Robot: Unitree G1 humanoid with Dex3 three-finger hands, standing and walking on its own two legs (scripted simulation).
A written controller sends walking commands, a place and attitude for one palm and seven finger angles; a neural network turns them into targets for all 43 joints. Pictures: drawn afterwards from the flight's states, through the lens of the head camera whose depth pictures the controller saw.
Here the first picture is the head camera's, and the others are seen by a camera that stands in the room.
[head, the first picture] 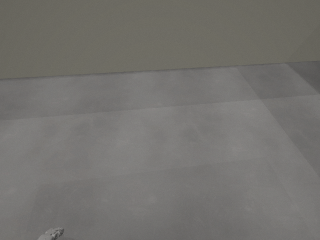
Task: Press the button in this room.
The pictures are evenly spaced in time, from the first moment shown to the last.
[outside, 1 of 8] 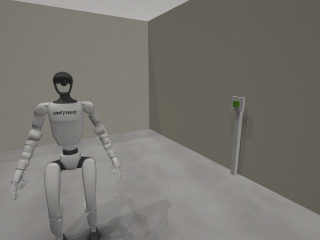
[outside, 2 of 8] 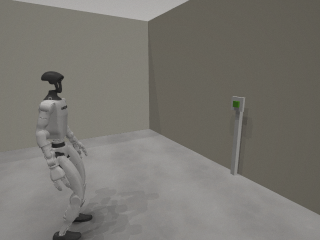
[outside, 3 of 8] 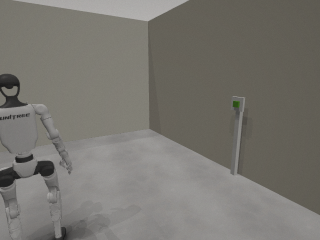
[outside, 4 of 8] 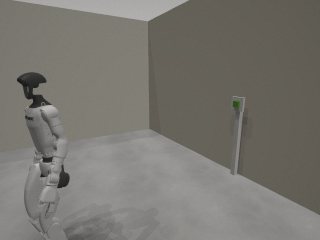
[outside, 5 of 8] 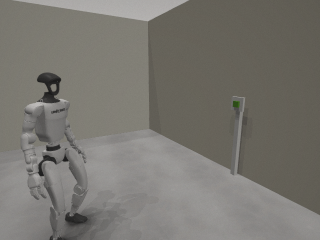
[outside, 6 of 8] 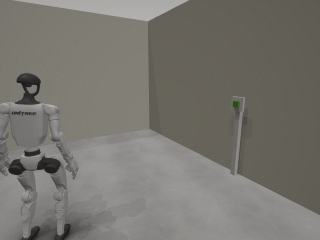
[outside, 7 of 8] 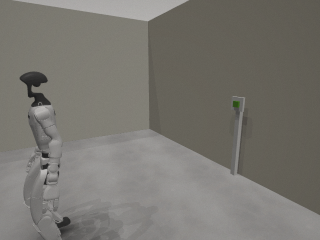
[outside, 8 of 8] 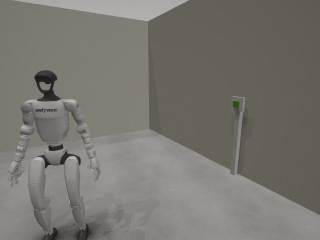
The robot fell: no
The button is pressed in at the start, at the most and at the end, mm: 0 0 0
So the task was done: no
